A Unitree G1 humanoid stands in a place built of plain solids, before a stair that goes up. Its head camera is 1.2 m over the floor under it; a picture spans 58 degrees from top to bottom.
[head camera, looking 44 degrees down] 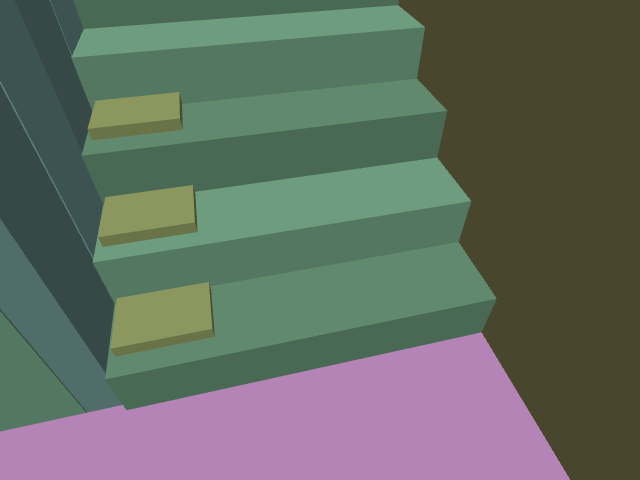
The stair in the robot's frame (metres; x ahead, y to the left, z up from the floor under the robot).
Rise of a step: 0.18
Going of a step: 0.25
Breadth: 1.11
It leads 14 degrees to the left of straight ahead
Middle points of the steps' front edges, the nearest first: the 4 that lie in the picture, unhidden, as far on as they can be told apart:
0.68 0.01 0.18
0.92 0.07 0.35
1.16 0.13 0.53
1.41 0.19 0.71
